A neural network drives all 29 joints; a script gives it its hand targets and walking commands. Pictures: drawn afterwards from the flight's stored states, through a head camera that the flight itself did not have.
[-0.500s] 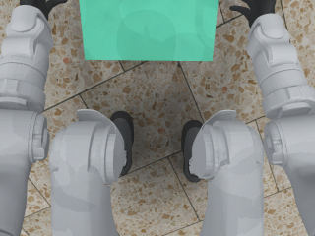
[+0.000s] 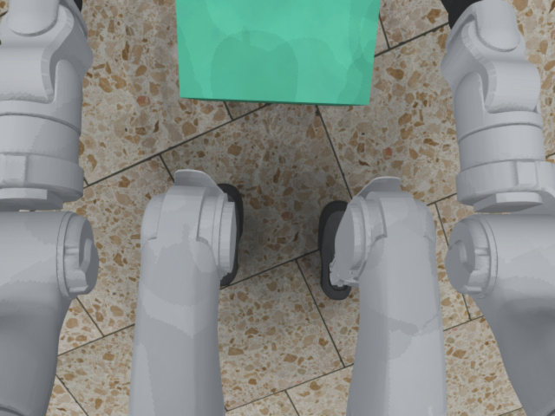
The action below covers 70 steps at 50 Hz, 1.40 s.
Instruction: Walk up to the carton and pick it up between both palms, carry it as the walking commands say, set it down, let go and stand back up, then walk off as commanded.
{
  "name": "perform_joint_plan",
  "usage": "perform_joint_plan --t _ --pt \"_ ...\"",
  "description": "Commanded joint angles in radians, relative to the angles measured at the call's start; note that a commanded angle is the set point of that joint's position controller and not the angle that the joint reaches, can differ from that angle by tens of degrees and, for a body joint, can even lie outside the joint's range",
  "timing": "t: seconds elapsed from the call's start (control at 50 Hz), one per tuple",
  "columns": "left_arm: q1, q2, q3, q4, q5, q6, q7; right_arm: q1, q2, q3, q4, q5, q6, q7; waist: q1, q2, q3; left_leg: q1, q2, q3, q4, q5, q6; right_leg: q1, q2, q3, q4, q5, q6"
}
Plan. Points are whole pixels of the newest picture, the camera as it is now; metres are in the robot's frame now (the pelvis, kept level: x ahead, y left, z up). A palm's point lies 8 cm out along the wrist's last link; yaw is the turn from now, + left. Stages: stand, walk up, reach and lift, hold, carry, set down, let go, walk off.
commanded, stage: set down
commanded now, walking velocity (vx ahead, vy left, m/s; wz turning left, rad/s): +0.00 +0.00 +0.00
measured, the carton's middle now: (276, 8) +0.55 +0.03 -0.33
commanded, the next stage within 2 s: let go in 0.98 s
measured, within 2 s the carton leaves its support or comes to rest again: neither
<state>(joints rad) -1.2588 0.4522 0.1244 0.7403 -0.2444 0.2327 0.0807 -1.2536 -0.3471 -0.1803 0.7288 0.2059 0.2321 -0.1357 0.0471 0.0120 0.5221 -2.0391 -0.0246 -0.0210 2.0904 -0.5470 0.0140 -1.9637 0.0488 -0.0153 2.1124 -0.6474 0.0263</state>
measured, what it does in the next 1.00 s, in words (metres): rises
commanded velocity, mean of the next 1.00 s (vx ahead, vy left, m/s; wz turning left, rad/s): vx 0.00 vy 0.00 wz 0.00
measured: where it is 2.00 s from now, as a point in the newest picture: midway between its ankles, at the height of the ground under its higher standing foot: (280, 258)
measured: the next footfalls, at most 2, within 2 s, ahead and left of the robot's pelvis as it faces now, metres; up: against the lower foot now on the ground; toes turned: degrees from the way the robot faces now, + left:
none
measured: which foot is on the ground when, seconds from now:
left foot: down 0.00-1.00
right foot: down 0.00-1.00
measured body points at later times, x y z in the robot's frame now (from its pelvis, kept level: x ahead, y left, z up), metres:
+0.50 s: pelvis -0.01 +0.00 +0.12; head +0.35 +0.02 +0.37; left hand +0.52 +0.25 -0.02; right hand +0.54 -0.18 -0.02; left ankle +0.13 +0.11 -0.38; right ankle +0.11 -0.12 -0.38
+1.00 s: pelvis +0.02 +0.00 +0.24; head +0.36 +0.02 +0.52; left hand +0.53 +0.25 +0.11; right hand +0.54 -0.19 +0.11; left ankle +0.13 +0.11 -0.38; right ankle +0.11 -0.12 -0.38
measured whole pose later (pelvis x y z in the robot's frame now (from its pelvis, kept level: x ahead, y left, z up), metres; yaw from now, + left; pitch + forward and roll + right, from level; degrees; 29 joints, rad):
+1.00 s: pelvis +0.02 +0.00 +0.24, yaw +1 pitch +25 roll -2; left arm -1.15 0.43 0.20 0.65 -0.14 0.35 0.02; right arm -1.10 -0.36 -0.22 0.59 0.14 0.36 -0.05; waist 0.02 0.00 0.48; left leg -1.30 -0.02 -0.05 1.18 -0.32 0.00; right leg -1.24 0.06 0.02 1.18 -0.38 0.02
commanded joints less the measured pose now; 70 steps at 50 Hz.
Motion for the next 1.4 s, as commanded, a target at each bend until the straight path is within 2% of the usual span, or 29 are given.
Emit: perform_joint_plan --t 0.0,0.02,0.06,0.2,0.3,0.36,0.38,0.44,0.56,0.58,0.6,0.62,0.66,0.68,0.78,0.8,0.88,0.9,0.96,0.98,1.0,1.06,1.1,1.12,1.18,1.24,1.26,1.36,1.38 --pt "-0.296 0.203 0.095 -0.253 0.028 -0.026 0.004 -0.227 -0.21 -0.061 -0.214 -0.022 -0.022 -0.003 -0.017 0.061 -2.009 1.009 -0.015 0.038 -0.207 0.508 -0.022 0.512 0.043 -0.067 -0.24 0.375 -0.033" --pt "-0.285 0.213 0.083 -0.301 0.002 -0.021 0.001 -0.236 -0.227 -0.103 -0.285 -0.043 -0.024 0.001 -0.083 0.013 -2.019 1.013 -0.014 0.01 -0.241 0.512 -0.017 0.52 0.048 -0.096 -0.267 0.37 -0.024" --pt "-0.293 0.173 0.058 -0.353 0.006 0.012 0.005 -0.237 -0.215 -0.052 -0.297 -0.001 0.006 -0.001 -0.048 0.066 -2.129 1.101 -0.021 0.025 -0.261 0.548 -0.02 0.592 0.054 -0.079 -0.289 0.411 -0.047" --pt "-0.28 0.263 0.144 -0.442 -0.007 0.083 -0.017 -0.323 -0.259 -0.059 -0.57 -0.019 0.085 -0.012 -0.028 -0.083 -2.322 1.054 -0.047 0.054 -0.369 0.547 -0.004 0.883 0.053 -0.046 -0.413 0.493 -0.016" --pt "-0.286 0.244 0.122 -0.444 0.049 0.117 -0.017 -0.273 -0.205 -0.041 -0.429 0.025 0.138 0.012 0.034 0.098 -2.092 1.108 -0.029 0.047 -0.458 0.462 -0.014 0.703 0.042 -0.028 -0.504 0.345 -0.043" --pt "-0.314 0.256 0.136 -0.412 0.023 0.126 -0.036 -0.272 -0.189 -0.028 -0.441 -0.005 0.147 0.015 -0.013 0.005 -2.087 1.107 -0.027 0.048 -0.53 0.37 -0.006 0.812 0.031 -0.035 -0.592 0.291 -0.022" --pt "-0.304 0.276 0.13 -0.348 0.047 0.134 -0.038 -0.284 -0.184 -0.019 -0.38 0.018 0.16 0.02 0.02 0.028 -2.076 1.096 -0.023 0.048 -0.547 0.332 -0.006 0.796 0.027 -0.038 -0.585 0.276 -0.018" --pt "-0.31 0.272 0.115 -0.384 0.034 0.138 -0.045 -0.256 -0.22 -0.035 -0.356 0.008 0.168 0.023 -0.001 0.053 -2.171 1.173 -0.035 0.067 -0.592 0.382 -0.014 0.895 0.037 -0.038 -0.632 0.323 -0.026" --pt "-0.289 0.298 0.098 -0.429 0.017 0.153 -0.039 -0.233 -0.314 -0.112 -0.428 -0.047 0.168 0.028 -0.095 0.023 -2.277 1.392 -0.03 0.017 -0.681 0.476 -0.017 0.935 0.051 -0.079 -0.735 0.39 -0.022" --pt "-0.265 0.247 0.088 -0.449 0.012 0.147 -0.042 -0.208 -0.246 -0.053 -0.422 0.003 0.165 0.038 -0.027 0.06 -2.2 1.416 -0.025 0.029 -0.709 0.539 -0.024 0.947 0.043 -0.048 -0.758 0.422 -0.033" --pt "-0.278 0.256 0.082 -0.407 0.019 0.157 -0.041 -0.223 -0.255 -0.071 -0.401 -0.02 0.171 0.036 -0.077 0.061 -2.214 1.382 -0.028 0.024 -0.715 0.518 -0.026 0.958 0.049 -0.036 -0.773 0.426 -0.032" --pt "-0.268 0.292 0.101 -0.509 0.032 0.148 -0.038 -0.204 -0.268 -0.071 -0.502 -0.01 0.172 0.041 -0.041 0.053 -2.315 1.472 -0.037 0.026 -0.723 0.581 -0.024 1.023 0.057 -0.049 -0.771 0.488 -0.02" --pt "-0.242 0.261 0.083 -0.47 0.025 0.155 -0.042 -0.182 -0.284 -0.114 -0.468 -0.04 0.164 0.046 -0.103 0.025 -2.202 1.505 -0.017 -0.019 -0.794 0.575 -0.024 1.004 0.051 -0.064 -0.831 0.469 -0.013" --pt "-0.253 0.245 0.111 -0.432 0.038 0.153 -0.041 -0.199 -0.313 -0.104 -0.442 -0.051 0.163 0.05 -0.068 0.038 -2.168 1.525 -0.015 -0.005 -0.807 0.577 -0.028 0.968 0.055 -0.043 -0.869 0.432 -0.031" --pt "-0.211 0.229 0.104 -0.459 0.03 0.142 -0.043 -0.166 -0.283 -0.094 -0.554 -0.014 0.136 0.064 -0.077 0.052 -2.253 1.627 -0.009 -0.019 -0.858 0.677 -0.029 1.099 0.049 -0.028 -0.937 0.566 -0.032" --pt "-0.201 0.183 0.081 -0.367 0.024 0.142 -0.046 -0.144 -0.217 -0.032 -0.398 -0.023 0.147 0.081 -0.05 0.011 -2.083 1.586 0.001 -0.026 -0.92 0.634 -0.025 1.041 0.04 -0.045 -0.958 0.508 -0.02" --pt "-0.165 0.196 0.133 -0.361 0.079 0.091 -0.044 -0.117 -0.201 -0.072 -0.395 -0.049 0.099 0.081 -0.009 0.036 -2.115 1.603 -0.012 -0.018 -0.955 0.686 -0.026 1.108 0.046 -0.025 -1.001 0.546 -0.012" --pt "-0.119 0.166 0.115 -0.272 0.079 0.088 -0.056 -0.084 -0.183 -0.059 -0.335 -0.059 0.093 0.086 -0.044 0.042 -2.064 1.6 -0.01 -0.026 -0.966 0.678 -0.022 1.101 0.045 -0.022 -1.022 0.555 -0.012" --pt "-0.113 0.167 0.167 -0.182 0.16 0.045 -0.056 -0.066 -0.127 -0.061 -0.229 -0.082 0.064 0.1 0.022 0.022 -1.898 1.554 -0.008 -0.008 -1.014 0.607 -0.035 1.071 0.043 -0.015 -1.078 0.482 -0.01" --pt "-0.101 0.144 0.161 -0.192 0.139 0.031 -0.062 -0.09 -0.167 -0.088 -0.308 -0.113 0.043 0.094 -0.035 0.012 -1.964 1.551 -0.012 -0.006 -1.007 0.639 -0.034 1.119 0.045 -0.032 -1.071 0.527 0.002" --pt "-0.101 0.11 0.142 -0.229 0.148 0.015 -0.063 -0.055 -0.139 -0.072 -0.287 -0.097 0.032 0.102 -0.008 0.043 -1.933 1.597 -0.009 -0.01 -1.021 0.703 -0.043 1.11 0.041 -0.018 -1.086 0.556 -0.01" --pt "0.03 0.125 0.127 -0.196 0.152 -0.012 -0.07 0.108 -0.126 -0.093 -0.259 -0.149 0.013 0.087 -0.079 0.043 -2.028 1.702 -0.002 -0.032 -1.022 0.739 -0.043 1.159 0.041 -0.045 -1.105 0.564 -0.003" --pt "0.226 0.108 0.084 -0.372 0.155 -0.013 -0.082 0.291 -0.091 -0.015 -0.414 -0.149 0.023 0.082 -0.03 0.038 -2.231 1.835 -0.026 0.023 -1.038 0.835 -0.049 1.388 0.046 -0.01 -1.138 0.711 -0.011" --pt "0.222 0.111 0.103 -0.31 0.191 -0.007 -0.079 0.279 -0.122 -0.054 -0.373 -0.192 0.027 0.072 -0.038 0.005 -2.129 1.684 -0.034 0.027 -1.039 0.785 -0.038 1.398 0.051 0.011 -1.127 0.739 -0.012" --pt "0.278 0.167 0.1 -0.56 0.213 0.003 -0.067 0.397 -0.084 -0.046 -0.543 -0.173 0.044 0.059 -0.024 -0.032 -2.193 1.747 -0.054 0.027 -1.093 0.777 -0.018 1.573 0.053 0.011 -1.123 0.773 0.009" --pt "0.504 0.084 0.052 -0.646 0.168 0.02 -0.064 0.56 -0.111 -0.009 -0.744 -0.148 0.03 0.053 -0.073 -0.051 -2.168 1.886 -0.042 0.007 -1.087 0.893 -0.016 1.614 0.04 0.026 -1.162 0.899 0.008" --pt "0.542 0.075 0.044 -0.721 0.181 0.019 -0.067 0.556 -0.089 0.014 -0.797 -0.13 0.028 0.057 -0.034 0.022 -2.119 1.944 -0.048 -0.001 -1.115 0.878 -0.016 1.61 0.033 0.021 -1.173 0.86 0.011" --pt "0.753 -0.03 0.075 -0.641 0.224 -0.023 -0.081 0.838 -0.075 -0.043 -0.667 -0.211 -0.01 0.101 -0.056 0.015 -1.631 1.786 -0.019 -0.008 -1.226 0.634 -0.03 1.456 0.027 0.014 -1.283 0.563 0.001" --pt "0.765 -0.039 0.067 -0.668 0.214 -0.045 -0.089 0.839 -0.015 0.018 -0.668 -0.178 -0.03 0.111 -0.011 0.001 -1.564 1.78 -0.02 -0.005 -1.253 0.599 -0.026 1.489 0.02 0.028 -1.3 0.525 -0.003"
